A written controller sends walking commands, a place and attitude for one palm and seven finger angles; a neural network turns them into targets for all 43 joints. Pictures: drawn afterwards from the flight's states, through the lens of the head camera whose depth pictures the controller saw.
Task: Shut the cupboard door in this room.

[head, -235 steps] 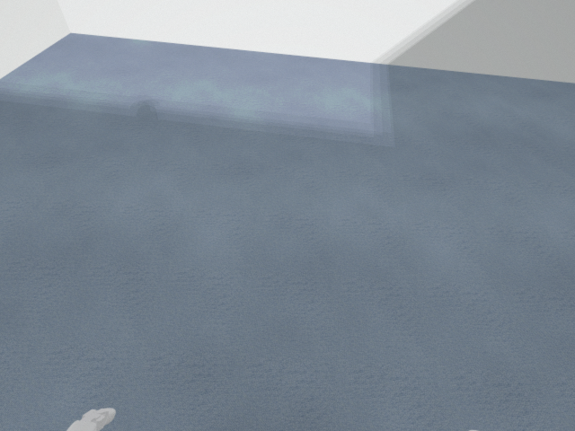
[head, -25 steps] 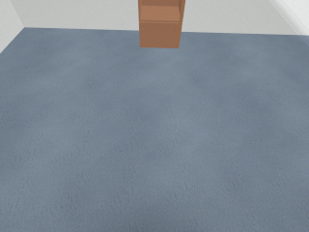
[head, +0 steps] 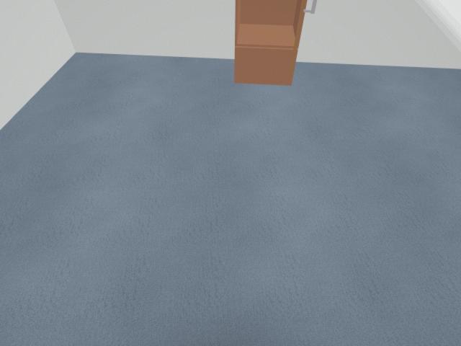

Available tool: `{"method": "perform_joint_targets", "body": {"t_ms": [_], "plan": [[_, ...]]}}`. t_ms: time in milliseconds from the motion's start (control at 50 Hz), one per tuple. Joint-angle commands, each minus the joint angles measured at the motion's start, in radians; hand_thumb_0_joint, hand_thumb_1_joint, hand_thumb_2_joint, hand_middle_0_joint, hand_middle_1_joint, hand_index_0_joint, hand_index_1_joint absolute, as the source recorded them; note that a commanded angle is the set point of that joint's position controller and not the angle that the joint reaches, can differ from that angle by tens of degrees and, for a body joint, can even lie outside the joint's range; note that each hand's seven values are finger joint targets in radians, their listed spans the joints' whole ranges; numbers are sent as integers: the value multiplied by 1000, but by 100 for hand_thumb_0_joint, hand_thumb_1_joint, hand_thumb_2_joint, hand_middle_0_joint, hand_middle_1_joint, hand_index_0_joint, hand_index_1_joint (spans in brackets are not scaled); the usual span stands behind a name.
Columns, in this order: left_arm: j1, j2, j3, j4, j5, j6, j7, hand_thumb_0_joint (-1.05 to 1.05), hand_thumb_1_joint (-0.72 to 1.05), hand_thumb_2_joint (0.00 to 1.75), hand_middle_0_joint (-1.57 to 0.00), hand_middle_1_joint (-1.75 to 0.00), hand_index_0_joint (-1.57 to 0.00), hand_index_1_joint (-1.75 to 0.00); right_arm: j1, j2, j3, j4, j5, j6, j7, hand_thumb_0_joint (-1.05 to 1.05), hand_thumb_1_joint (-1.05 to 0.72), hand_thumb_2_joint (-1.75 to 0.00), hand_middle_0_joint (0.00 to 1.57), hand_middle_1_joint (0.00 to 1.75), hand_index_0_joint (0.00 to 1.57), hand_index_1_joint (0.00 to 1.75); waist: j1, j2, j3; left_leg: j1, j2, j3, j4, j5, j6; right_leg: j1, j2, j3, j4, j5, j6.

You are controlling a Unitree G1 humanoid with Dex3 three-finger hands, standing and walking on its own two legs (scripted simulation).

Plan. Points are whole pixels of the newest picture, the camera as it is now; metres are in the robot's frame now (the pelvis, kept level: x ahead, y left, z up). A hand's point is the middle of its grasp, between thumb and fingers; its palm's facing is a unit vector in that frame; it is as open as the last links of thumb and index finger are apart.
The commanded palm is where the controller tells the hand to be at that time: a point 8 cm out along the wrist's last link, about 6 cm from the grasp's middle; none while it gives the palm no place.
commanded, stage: stand and wait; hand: left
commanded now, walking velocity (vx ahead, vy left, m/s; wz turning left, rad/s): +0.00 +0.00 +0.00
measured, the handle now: out of the picture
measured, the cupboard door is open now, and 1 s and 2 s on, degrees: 82 82 82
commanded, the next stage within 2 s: turn or walk to find it in 0.22 s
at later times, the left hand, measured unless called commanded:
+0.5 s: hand out of the picture -0.02 +0.17 -0.18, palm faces +0.14 -0.97 -0.20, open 7.3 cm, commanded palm none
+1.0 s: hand out of the picture -0.04 +0.26 -0.17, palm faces +0.32 -0.92 -0.23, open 7.3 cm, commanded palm none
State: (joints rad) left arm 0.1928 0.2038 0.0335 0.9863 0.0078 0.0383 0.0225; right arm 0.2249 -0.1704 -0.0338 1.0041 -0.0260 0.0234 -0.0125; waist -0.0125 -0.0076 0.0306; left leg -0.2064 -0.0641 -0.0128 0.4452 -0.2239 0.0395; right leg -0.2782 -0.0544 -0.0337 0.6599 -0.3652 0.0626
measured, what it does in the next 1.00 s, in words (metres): steps on the spot, turning left: right foot, then left foot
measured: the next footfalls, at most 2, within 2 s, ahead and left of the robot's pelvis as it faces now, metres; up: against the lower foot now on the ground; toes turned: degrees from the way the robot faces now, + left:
right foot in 0.02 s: +0.03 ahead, -0.12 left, +0.00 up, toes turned -3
left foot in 0.32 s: -0.02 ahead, +0.14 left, +0.00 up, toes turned +17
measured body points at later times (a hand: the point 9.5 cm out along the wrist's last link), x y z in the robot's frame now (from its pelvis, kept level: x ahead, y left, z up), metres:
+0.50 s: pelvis -0.03 -0.01 +0.00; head -0.02 +0.00 +0.45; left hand -0.03 +0.22 -0.16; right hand -0.01 -0.24 -0.16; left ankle -0.02 +0.12 -0.74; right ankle -0.01 -0.12 -0.74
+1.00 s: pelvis -0.05 +0.04 +0.00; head -0.02 +0.06 +0.45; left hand -0.06 +0.30 -0.15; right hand +0.08 -0.18 -0.14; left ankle -0.06 +0.13 -0.74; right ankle -0.04 -0.11 -0.66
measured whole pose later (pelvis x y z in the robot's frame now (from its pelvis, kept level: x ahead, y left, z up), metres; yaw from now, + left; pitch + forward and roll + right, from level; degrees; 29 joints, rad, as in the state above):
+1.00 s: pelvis -0.05 +0.04 +0.00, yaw +17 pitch +1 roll -1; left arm 0.19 0.24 0.07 0.97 0.02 0.05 0.01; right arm 0.21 -0.18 -0.04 0.96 -0.03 0.02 -0.01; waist -0.01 -0.03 0.04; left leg -0.27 -0.03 0.01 0.47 -0.22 0.05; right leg -0.48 -0.08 -0.04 1.08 -0.38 0.07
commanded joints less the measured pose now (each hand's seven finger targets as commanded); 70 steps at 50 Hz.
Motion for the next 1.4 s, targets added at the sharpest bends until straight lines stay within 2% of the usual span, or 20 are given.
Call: {"method": "perform_joint_targets", "body": {"t_ms": [0, 40, 80, 140, 260, 400, 500, 580, 600, 720, 740, 780, 800, 920, 1080, 1180, 1200, 1240, 1280, 1380], "plan": [[128, 103, 12, -3, 9, -48, 16, 0, 90, 90, -20, -30, -20, -30, 32, -107, -23, -19, 22, -28, -9, 0, -90, -90, 20, 30, 20, 30, 35, -11, -86, -87, 160, -136, 31, 149, 5, 246, -106, 117, -326, 261, -44], [93, 171, 14, -6, 10, -57, 16, 0, 90, 90, -20, -30, -20, -30, 35, -68, -11, -26, 21, -20, -6, 0, -90, -90, 20, 30, 20, 30, 17, -180, -23, -134, 58, -36, 103, -179, -48, 143, -301, 283, -371, 351, -176], [62, 138, 16, -6, 9, -59, 17, 0, 90, 90, -20, -30, -20, -30, 23, -93, -20, -7, 8, 1, -7, 0, -90, -90, 20, 30, 20, 30, 23, -264, 26, -125, 84, -44, 219, -225, -48, 59, -263, 276, -413, 280, -227], [51, 101, 7, 9, 6, -56, 12, 0, 90, 90, -20, -30, -20, -30, 74, -56, -14, 47, 13, 1, -10, 0, -90, -90, 20, 30, 20, 30, 8, -122, 21, -91, 88, -15, 220, -161, -51, 77, -193, 174, -362, 351, -210], [73, 106, 18, 43, 2, -51, 15, 0, 90, 90, -20, -30, -20, -30, 92, -52, -9, 81, 14, -2, -16, 0, -90, -90, 20, 30, 20, 30, 10, -87, 13, -3, 113, 6, 63, -47, -63, 66, -185, 128, -311, 353, -170], [64, 80, 29, 30, -3, -23, 10, 0, 90, 90, -20, -30, -20, -30, 50, -118, -16, 60, 10, -10, -14, 0, -90, -90, 20, 30, 20, 30, 31, 163, 47, -116, 221, -164, -96, 133, 4, 72, -45, -41, -153, 118, -55], [109, 86, 40, 22, 8, -23, 8, 0, 90, 90, -20, -30, -20, -30, 20, -132, -32, -1, 7, -1, -10, 0, -90, -90, 20, 30, 20, 30, 39, 78, 19, -206, 179, -169, -67, -35, 9, 95, -80, -4, -199, 11, -60], [103, 160, 63, -13, 19, -25, 13, 0, 90, 90, -20, -30, -20, -30, 14, -106, -45, -44, 4, 17, 0, 0, -90, -90, 20, 30, 20, 30, 48, -212, -7, -235, 73, 12, 357, -202, -47, 58, -343, 205, -428, -85, -206], [83, 160, 64, -27, 23, -29, 15, 0, 90, 90, -20, -30, -20, -30, 4, -115, -51, -52, 4, 19, 4, 0, -90, -90, 20, 30, 20, 30, 45, -186, -4, -247, 94, 5, 478, -260, -49, 33, -374, 208, -435, -29, -233], [41, 176, 67, -43, 25, -28, 12, 0, 90, 90, -20, -30, -20, -30, 29, -73, -39, -59, 15, 2, 19, 0, -90, -90, 20, 30, 20, 30, 5, -120, -38, -66, 96, 90, 150, -88, -71, 29, -286, -65, -176, 312, -146], [49, 168, 64, -44, 17, -21, 9, 0, 90, 90, -20, -30, -20, -30, 67, -95, -42, -52, 12, -5, 19, 0, -90, -90, 20, 30, 20, 30, -15, -43, -60, 33, 100, 61, 23, 34, -66, -23, -252, -110, -72, 260, -101], [29, 79, 44, -99, 8, -6, 0, 0, 90, 90, -20, -30, -20, -30, 112, -256, -75, -66, 2, -14, 10, 0, -90, -90, 20, 30, 20, 30, -35, 362, -26, 62, 412, -406, -189, 245, 76, -290, -49, -120, 310, -239, 8], [2, 100, 47, -110, 12, 1, 1, 0, 90, 90, -20, -30, -20, -30, 104, -279, -80, -62, -2, -8, 6, 0, -90, -90, 20, 30, 20, 30, -43, 250, -27, -12, 456, -408, -197, 158, 134, -257, -65, -23, 412, -228, -16], [22, 100, 52, -71, 16, -5, -10, 0, 90, 90, -20, -30, -20, -30, 2, -201, -49, -94, 4, -26, -13, 0, -90, -90, 20, 30, 20, 30, 8, 117, -47, 44, 283, -235, -163, 220, 91, -279, -48, 24, 464, -1, 3], [-57, 77, 39, -129, 5, -10, -1, 0, 90, 90, -20, -30, -20, -30, 65, -213, -64, -84, -1, -14, -8, 0, -90, -90, 20, 30, 20, 30, -35, 143, -78, 125, 299, -304, -101, 391, 144, -218, -9, 22, 218, -95, 11], [35, 87, 39, -119, -4, -26, 3, 0, 90, 90, -20, -30, -20, -30, 18, -218, -70, -100, 2, -5, 0, 0, -90, -90, 20, 30, 20, 30, 12, 148, -103, -9, 234, -306, -21, 415, 95, 34, 34, -6, -118, 64, -4], [76, 101, 43, -110, -3, -35, 5, 0, 90, 90, -20, -30, -20, -30, 6, -205, -70, -105, 8, -5, 3, 0, -90, -90, 20, 30, 20, 30, 36, 106, -124, -78, 197, -280, 25, 315, 54, 150, 10, 1, -265, 171, -7], [110, 249, 71, -112, 20, -49, 17, 0, 90, 90, -20, -30, -20, -30, 6, -102, -55, -144, 16, -6, 12, 0, -90, -90, 20, 30, 20, 30, 55, -314, -107, -403, -19, -43, 351, -293, -71, 322, -378, 381, -370, 331, -156], [44, 202, 66, -132, 10, -49, 23, 0, 90, 90, -20, -30, -20, -30, -7, -166, -75, -129, 3, 18, 12, 0, -90, -90, 20, 30, 20, 30, 30, -228, -59, -361, 44, -103, 630, -315, -70, 123, -387, 313, -389, 335, -231], [-5, 126, 37, -135, 7, -61, 12, 0, 90, 90, -20, -30, -20, -30, 45, -130, -69, -61, 5, 32, 29, 0, -90, -90, 20, 30, 20, 30, -14, -128, 1, -376, 74, -39, 754, -112, -108, 149, -228, 50, -337, 477, -161]]}}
